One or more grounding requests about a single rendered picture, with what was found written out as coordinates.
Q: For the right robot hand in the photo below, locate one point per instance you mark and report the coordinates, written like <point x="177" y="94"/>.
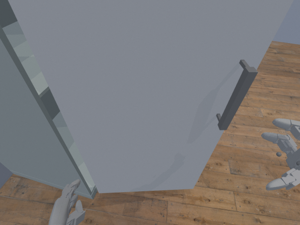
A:
<point x="290" y="178"/>

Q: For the handle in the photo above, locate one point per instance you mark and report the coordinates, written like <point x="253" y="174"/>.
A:
<point x="247" y="77"/>

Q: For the left robot hand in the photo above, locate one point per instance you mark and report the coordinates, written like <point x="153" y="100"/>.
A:
<point x="62" y="207"/>

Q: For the fridge door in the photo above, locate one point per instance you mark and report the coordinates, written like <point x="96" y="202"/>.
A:
<point x="139" y="82"/>

